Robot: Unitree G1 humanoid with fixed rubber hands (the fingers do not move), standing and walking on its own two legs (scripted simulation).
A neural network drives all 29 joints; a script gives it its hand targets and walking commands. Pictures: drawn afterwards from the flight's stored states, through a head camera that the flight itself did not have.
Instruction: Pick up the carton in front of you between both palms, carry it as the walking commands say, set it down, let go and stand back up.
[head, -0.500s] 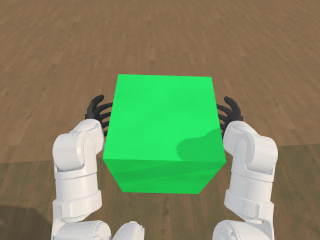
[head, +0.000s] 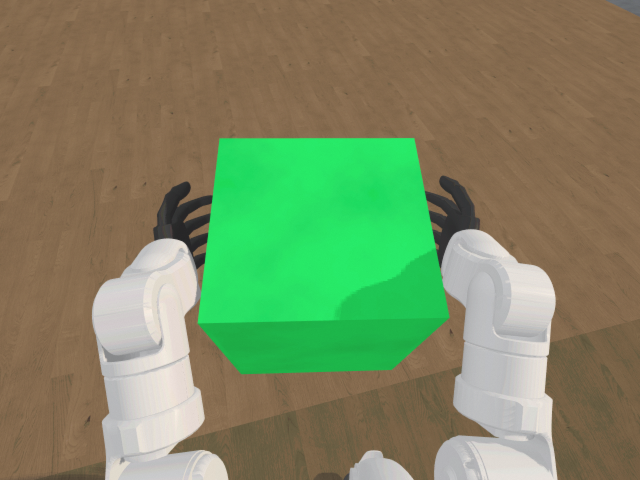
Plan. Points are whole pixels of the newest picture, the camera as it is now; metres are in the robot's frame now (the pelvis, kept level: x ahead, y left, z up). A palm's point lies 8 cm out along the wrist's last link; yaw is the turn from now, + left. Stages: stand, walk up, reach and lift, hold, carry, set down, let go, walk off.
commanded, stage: carry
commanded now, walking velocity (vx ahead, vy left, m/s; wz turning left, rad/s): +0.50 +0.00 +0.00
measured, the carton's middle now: (317, 270) +0.36 -0.02 +0.08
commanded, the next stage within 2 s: none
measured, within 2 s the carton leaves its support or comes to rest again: neither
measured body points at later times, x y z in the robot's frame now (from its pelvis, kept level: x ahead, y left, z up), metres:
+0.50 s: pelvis +0.32 +0.00 +0.02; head +0.34 +0.00 +0.47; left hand +0.68 +0.16 +0.17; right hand +0.68 -0.15 +0.17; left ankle +0.46 +0.09 -0.67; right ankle +0.18 -0.10 -0.69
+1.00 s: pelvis +0.64 -0.03 +0.05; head +0.64 -0.04 +0.50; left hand +0.98 +0.13 +0.19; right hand +1.00 -0.17 +0.18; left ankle +0.51 +0.09 -0.59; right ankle +0.71 -0.10 -0.67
